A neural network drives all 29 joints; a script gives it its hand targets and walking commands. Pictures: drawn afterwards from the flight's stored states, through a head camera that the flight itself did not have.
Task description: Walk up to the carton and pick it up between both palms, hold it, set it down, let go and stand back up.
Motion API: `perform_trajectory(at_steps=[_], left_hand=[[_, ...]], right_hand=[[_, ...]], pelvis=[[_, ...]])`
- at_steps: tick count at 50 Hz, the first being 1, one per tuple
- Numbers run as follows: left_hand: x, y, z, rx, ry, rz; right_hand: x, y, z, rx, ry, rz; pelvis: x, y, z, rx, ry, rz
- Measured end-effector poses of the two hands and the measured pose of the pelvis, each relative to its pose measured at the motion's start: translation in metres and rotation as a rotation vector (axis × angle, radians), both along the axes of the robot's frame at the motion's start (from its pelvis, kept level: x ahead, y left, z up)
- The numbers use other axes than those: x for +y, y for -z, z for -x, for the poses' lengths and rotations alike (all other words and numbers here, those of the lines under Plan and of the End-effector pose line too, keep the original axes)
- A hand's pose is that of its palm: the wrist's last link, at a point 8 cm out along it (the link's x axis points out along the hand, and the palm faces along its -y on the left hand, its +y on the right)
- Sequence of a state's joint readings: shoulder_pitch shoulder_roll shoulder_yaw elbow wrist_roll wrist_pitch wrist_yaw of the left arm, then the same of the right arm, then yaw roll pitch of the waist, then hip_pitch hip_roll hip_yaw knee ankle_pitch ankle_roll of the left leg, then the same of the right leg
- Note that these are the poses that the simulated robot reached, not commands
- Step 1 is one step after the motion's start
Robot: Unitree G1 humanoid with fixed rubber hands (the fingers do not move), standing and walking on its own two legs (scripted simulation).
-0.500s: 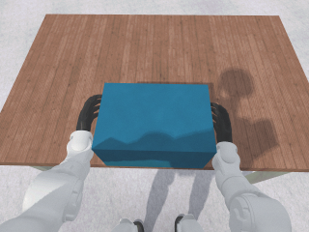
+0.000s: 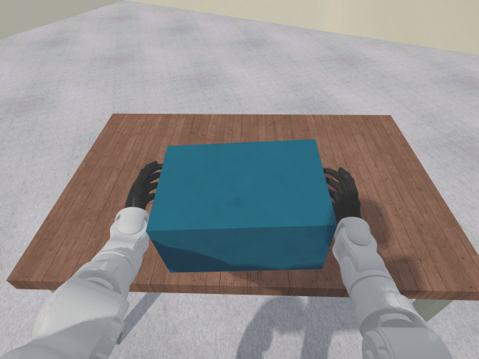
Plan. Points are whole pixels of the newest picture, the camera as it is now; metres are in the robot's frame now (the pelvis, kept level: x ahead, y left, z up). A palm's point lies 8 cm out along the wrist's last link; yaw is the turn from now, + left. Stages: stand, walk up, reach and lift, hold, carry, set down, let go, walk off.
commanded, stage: reach and lift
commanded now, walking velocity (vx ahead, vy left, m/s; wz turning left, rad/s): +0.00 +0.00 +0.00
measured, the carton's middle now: (242, 205) +0.41 -0.01 +0.06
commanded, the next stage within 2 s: hold in 1.86 s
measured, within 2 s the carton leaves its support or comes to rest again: neither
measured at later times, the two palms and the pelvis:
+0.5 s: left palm (115, 193) +0.37 +0.20 +0.14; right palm (349, 196) +0.36 -0.18 +0.13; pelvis -0.01 +0.01 +0.02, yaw +0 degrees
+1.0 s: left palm (120, 160) +0.39 +0.18 +0.20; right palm (362, 171) +0.39 -0.20 +0.17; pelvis +0.01 -0.01 +0.04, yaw +0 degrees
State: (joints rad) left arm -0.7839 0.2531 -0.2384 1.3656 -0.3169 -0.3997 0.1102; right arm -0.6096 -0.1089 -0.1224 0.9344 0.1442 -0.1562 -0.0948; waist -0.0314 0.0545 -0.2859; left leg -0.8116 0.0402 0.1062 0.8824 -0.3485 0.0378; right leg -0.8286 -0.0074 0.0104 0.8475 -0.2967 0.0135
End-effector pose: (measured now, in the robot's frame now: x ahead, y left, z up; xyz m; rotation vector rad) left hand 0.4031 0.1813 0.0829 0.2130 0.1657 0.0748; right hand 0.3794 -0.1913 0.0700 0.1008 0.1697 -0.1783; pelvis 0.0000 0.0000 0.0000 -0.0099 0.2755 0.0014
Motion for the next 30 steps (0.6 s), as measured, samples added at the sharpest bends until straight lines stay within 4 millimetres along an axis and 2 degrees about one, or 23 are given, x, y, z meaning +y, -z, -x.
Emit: perform_trajectory(at_steps=[8, 14, 23, 30], left_hand=[[0.007, -0.018, 0.017, 0.02, -0.023, 0.093], [0.012, -0.026, 0.025, 0.037, -0.028, 0.109], [0.015, -0.054, 0.028, 0.044, -0.053, 0.121], [0.013, -0.073, 0.028, 0.066, -0.076, 0.153]], right_hand=[[0.007, -0.034, 0.012, 0.022, -0.013, 0.035], [0.012, -0.042, 0.018, 0.041, -0.017, 0.04], [0.015, -0.06, 0.018, 0.05, -0.034, 0.021], [0.013, -0.071, 0.015, 0.073, -0.051, 0.019]], pelvis=[[-0.001, -0.007, 0.006, -0.09, -0.001, -0.002], [0.002, -0.01, 0.012, -0.115, -0.002, 0.003], [0.01, -0.022, 0.015, -0.139, -0.004, 0.012], [0.008, -0.03, 0.012, -0.156, -0.005, 0.01]])
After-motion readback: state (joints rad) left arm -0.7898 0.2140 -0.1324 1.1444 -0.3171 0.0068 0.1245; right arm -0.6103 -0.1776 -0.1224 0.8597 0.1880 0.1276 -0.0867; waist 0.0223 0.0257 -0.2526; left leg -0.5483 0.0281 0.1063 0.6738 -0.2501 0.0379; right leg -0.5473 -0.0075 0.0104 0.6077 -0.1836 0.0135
